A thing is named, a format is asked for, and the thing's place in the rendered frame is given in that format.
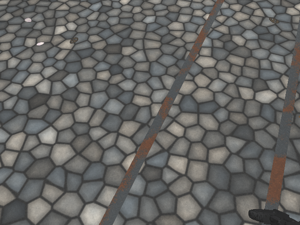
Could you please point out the robot right hand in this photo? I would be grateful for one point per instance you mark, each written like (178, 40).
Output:
(272, 217)

